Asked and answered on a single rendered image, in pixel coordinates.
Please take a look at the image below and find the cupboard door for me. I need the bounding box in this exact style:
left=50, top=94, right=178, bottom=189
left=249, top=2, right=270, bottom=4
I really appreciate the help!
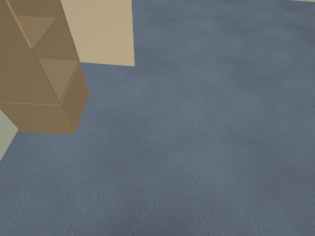
left=61, top=0, right=135, bottom=67

